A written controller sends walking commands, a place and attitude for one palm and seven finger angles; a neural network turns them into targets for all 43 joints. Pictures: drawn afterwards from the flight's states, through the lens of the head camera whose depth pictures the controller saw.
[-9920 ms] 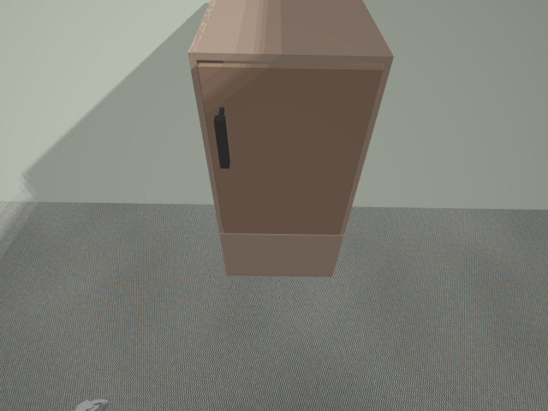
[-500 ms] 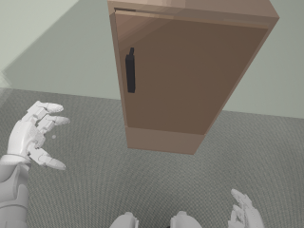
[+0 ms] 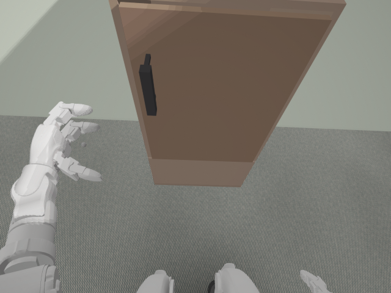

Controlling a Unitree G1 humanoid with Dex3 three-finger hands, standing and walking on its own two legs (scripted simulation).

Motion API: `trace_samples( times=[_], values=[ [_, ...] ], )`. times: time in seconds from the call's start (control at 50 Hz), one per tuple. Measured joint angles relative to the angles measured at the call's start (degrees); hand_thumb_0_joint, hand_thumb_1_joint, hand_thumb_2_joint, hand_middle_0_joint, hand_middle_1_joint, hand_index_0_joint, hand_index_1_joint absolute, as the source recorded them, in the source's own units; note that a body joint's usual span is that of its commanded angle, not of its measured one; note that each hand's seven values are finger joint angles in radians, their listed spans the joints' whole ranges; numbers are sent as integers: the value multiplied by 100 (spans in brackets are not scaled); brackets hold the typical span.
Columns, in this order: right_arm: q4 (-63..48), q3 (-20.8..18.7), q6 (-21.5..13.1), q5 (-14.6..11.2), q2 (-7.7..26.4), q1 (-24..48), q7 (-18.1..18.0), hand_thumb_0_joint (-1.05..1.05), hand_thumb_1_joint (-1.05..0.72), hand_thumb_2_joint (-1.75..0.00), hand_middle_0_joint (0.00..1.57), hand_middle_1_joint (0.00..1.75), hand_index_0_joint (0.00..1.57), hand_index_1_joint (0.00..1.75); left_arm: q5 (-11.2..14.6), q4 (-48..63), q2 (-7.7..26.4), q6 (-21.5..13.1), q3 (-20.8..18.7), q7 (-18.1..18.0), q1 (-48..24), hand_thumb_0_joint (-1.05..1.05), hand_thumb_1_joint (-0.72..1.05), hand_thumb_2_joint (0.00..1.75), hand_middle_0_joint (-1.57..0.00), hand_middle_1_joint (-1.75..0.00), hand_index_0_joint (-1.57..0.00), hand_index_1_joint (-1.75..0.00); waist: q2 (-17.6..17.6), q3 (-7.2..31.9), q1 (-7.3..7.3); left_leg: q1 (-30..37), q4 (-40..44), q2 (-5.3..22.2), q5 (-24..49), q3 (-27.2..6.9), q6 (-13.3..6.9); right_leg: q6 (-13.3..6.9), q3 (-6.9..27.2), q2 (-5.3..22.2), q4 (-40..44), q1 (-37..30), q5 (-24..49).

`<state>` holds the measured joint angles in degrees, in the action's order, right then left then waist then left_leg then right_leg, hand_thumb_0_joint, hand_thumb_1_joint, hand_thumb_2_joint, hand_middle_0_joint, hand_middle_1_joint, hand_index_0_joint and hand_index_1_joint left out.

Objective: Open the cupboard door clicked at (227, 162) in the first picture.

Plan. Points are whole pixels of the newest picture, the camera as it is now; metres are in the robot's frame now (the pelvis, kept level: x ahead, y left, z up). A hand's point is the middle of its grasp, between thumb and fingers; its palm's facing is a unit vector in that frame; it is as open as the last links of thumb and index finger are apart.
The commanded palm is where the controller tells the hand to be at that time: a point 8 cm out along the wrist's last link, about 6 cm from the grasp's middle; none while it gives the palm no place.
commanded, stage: move the hooked fingers beside the handle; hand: left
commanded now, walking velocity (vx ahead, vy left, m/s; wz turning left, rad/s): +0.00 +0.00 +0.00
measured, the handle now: (150, 86) +0.56 +0.12 +0.04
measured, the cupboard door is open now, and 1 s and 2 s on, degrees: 0 0 0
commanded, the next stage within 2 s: slide the fingers in behind the handle in 1.72 s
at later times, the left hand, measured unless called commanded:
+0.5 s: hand (102, 120) +0.45 +0.21 +0.05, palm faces -0.02 -1.00 -0.01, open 14.0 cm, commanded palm +0.43 +0.25 +0.05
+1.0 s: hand (123, 94) +0.53 +0.18 +0.05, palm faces +0.00 -1.00 -0.01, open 14.0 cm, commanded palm +0.49 +0.22 +0.05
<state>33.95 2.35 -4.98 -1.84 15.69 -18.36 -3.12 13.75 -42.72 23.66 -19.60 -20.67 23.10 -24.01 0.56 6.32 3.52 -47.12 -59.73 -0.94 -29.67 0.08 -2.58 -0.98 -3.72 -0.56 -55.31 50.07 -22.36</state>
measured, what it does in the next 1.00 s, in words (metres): stands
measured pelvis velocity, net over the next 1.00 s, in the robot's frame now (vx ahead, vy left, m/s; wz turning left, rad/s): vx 0.00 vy -0.01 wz -0.03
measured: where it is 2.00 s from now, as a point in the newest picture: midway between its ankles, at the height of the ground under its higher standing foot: outside the picture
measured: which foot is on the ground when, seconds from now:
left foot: down 0.00-1.00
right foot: down 0.00-1.00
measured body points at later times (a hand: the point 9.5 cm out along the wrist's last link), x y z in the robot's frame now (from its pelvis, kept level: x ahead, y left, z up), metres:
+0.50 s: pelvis +0.00 +0.00 -0.01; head +0.11 +0.01 +0.43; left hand +0.44 +0.26 +0.06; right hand +0.06 -0.27 -0.12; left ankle -0.01 +0.09 -0.67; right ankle +0.04 -0.11 -0.67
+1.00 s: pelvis +0.00 -0.01 -0.02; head +0.15 +0.01 +0.40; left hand +0.52 +0.23 +0.05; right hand -0.02 -0.27 -0.13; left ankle -0.01 +0.09 -0.67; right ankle +0.04 -0.11 -0.67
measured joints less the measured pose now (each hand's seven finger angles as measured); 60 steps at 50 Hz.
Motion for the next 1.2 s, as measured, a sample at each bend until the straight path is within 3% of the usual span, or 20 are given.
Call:
trace_samples(
  times=[0.54, 0.78, 0.98, 1.2],
  values=[
    [176, -29, 478, 90, -11, -104, 136, 1, -90, -89, 21, 30, 20, 30, -428, -1657, 197, -452, -22, -378, -1634, -2, -50, 30, -30, -120, -30, -120, -8, 41, 259, -425, -182, 43, -19, -1, 35, -41, -8, -37, -170, 434, 1],
    [147, 43, 614, 212, 17, -202, 209, 1, -90, -89, 21, 30, 20, 30, -783, -2452, 489, -483, -198, -717, -2633, -2, -50, 30, -30, -120, -30, -120, 45, 15, 590, -929, -447, 73, -65, 13, 33, -48, -5, -59, -400, 938, -10],
    [105, 87, 809, 282, 22, -448, 271, 1, -90, -89, 21, 30, 20, 30, -953, -2699, 829, -380, -448, -803, -3053, -2, -50, 30, -30, -120, -30, -120, 84, -24, 788, -1145, -501, 146, -98, 37, 36, -56, 16, -135, -402, 1158, 12],
    [44, 45, 1013, 256, 4, -596, 333, 1, -90, -89, 21, 30, 20, 30, -825, -2376, 665, -391, -461, -727, -2556, -1, -50, 30, -30, -120, -30, -120, 71, 13, 690, -898, -294, 175, -100, 78, 24, -39, 67, -176, -196, 928, 28]
  ],
)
